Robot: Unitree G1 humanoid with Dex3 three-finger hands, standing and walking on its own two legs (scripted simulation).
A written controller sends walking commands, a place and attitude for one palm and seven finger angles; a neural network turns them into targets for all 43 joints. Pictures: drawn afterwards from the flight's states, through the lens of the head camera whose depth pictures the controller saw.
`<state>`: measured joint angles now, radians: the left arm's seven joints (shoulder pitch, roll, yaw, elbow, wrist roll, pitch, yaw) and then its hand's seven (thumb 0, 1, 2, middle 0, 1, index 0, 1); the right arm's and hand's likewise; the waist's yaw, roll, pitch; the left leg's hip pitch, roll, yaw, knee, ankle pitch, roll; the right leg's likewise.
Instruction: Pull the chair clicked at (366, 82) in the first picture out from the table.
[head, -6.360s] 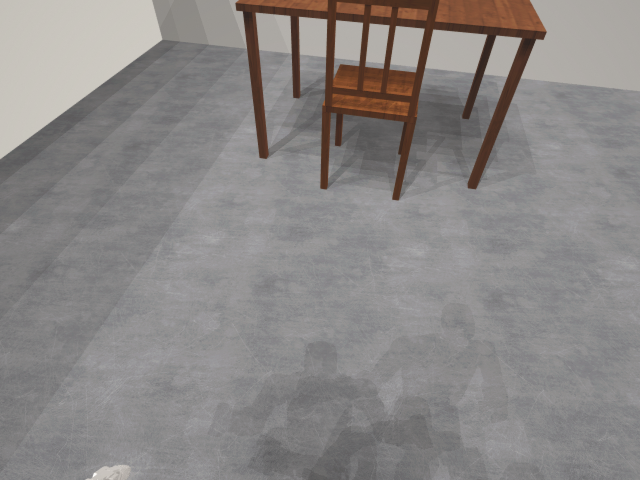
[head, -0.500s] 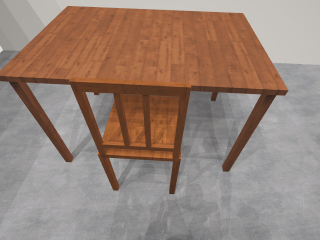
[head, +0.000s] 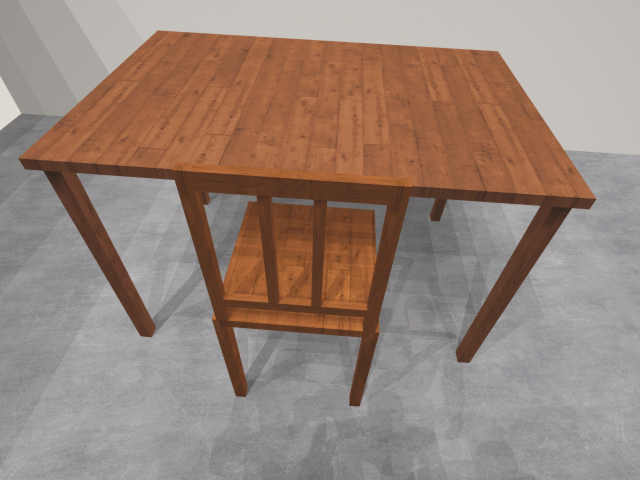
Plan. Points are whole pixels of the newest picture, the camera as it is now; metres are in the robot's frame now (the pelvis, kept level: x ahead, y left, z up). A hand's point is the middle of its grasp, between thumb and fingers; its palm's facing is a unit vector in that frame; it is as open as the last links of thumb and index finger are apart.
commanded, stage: look again from close up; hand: left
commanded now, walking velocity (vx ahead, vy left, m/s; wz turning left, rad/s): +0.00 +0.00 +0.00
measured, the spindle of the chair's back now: (269, 253) +0.53 +0.13 -0.08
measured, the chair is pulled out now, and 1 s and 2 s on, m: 0.00 0.00 0.00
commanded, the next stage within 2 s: shuffle to correct the standing spot in 1.60 s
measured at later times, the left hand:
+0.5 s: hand out of the picture -0.07 +0.19 -0.17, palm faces +0.02 -0.98 -0.19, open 7.4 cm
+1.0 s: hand out of the picture -0.04 +0.14 -0.17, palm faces +0.03 -0.99 -0.16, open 7.4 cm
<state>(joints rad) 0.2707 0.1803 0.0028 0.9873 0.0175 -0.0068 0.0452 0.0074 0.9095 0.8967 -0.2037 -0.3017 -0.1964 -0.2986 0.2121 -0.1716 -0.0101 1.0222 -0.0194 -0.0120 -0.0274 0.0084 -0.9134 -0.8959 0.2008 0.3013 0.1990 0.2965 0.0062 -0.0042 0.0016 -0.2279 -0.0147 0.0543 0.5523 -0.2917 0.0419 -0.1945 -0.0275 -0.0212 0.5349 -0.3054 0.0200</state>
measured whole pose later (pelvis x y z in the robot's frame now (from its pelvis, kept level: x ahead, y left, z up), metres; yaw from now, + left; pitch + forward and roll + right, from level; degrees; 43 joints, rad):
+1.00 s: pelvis -0.03 +0.00 +0.01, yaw +0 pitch -2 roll +0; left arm 0.34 0.10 -0.01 1.10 0.02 -0.02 0.04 0.01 0.91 0.90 -0.20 -0.30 -0.20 -0.30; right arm 0.28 -0.13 -0.01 1.14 -0.01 0.00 -0.02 0.01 -0.91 -0.90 0.20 0.30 0.20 0.30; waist 0.00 0.00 0.03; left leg -0.22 -0.02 0.06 0.43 -0.19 0.04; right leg -0.21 -0.03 -0.01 0.46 -0.22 0.02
